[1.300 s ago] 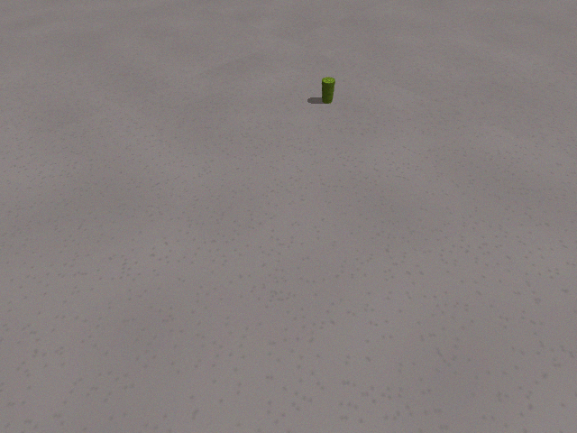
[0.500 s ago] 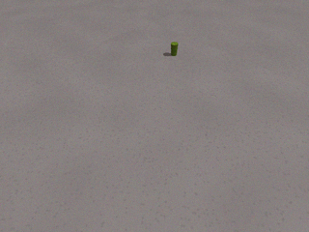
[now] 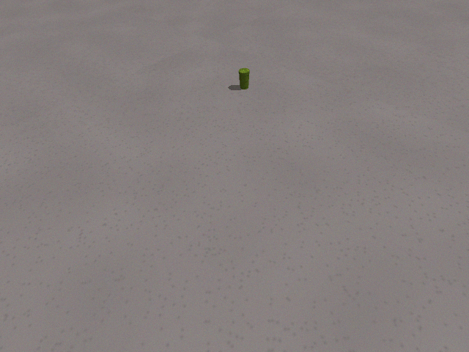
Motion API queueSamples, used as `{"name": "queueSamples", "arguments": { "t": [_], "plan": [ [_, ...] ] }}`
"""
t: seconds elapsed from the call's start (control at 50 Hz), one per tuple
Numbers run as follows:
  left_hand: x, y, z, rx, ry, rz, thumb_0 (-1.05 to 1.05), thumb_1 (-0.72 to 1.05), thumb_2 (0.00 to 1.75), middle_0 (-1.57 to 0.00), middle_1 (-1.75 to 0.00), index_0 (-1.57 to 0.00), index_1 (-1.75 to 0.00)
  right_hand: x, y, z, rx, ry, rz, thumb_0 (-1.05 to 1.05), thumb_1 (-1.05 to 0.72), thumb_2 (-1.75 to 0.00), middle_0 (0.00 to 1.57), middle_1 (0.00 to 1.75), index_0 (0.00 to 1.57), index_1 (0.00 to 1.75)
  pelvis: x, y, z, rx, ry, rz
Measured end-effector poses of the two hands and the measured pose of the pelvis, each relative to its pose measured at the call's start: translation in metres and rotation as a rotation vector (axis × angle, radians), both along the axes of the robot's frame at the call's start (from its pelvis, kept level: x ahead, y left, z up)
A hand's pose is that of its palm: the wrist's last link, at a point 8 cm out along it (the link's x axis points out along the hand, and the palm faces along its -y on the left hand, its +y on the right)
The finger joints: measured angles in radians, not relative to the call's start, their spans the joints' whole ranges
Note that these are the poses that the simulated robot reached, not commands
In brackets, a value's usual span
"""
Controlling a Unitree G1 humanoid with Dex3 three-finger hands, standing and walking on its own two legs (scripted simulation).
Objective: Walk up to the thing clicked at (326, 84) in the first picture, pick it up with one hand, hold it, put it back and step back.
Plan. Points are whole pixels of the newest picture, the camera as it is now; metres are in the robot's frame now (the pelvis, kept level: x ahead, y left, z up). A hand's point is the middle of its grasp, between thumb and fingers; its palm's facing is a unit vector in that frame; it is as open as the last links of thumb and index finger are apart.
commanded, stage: walk up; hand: left
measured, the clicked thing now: (244, 79) +2.27 -0.06 -0.71
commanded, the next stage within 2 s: none
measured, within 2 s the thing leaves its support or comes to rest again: neither
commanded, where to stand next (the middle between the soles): +1.85 -0.23 m, yaw -8 degrees
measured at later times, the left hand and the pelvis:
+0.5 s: hand (155, 326) +0.24 +0.19 -0.16, palm faces -0.05 -0.95 -0.32, open 7.4 cm; pelvis +0.23 -0.08 -0.01, yaw -5 degrees
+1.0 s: hand (198, 146) +0.76 +0.13 -0.13, palm faces -0.19 -0.88 -0.44, open 7.4 cm; pelvis +0.57 -0.13 -0.04, yaw -8 degrees
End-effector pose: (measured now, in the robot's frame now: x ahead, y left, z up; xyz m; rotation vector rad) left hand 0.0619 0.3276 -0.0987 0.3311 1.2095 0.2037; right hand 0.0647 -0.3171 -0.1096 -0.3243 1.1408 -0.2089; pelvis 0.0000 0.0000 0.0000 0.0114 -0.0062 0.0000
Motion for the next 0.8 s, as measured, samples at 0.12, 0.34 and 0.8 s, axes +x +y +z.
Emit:
{"name": "queueSamples", "arguments": {
  "t": [0.12,0.34,0.8],
  "plan": [
    [0.059,-0.015,0.013,0.069,-0.062,-0.050,0.01,0.91,0.89,-0.20,-0.30,-0.20,-0.30,0.019,-0.063,-0.010,-0.028,0.002,-0.067,0.01,-0.90,-0.90,0.20,0.30,0.20,0.30,0.044,-0.038,-0.013,0.013,-0.024,-0.060],
    [0.095,-0.079,-0.001,0.027,-0.027,0.018,0.00,0.91,0.89,-0.20,-0.30,-0.20,-0.30,0.163,-0.091,0.004,0.023,-0.103,0.023,0.02,-0.91,-0.90,0.20,0.30,0.20,0.30,0.134,-0.082,-0.007,-0.037,-0.047,-0.078],
    [0.492,-0.091,-0.011,-0.008,-0.095,-0.208,0.01,0.91,0.89,-0.20,-0.30,-0.20,-0.30,0.386,-0.081,0.012,-0.019,-0.075,-0.136,0.01,-0.90,-0.90,0.20,0.30,0.20,0.30,0.432,-0.076,-0.009,0.009,-0.021,-0.138]
  ]
}}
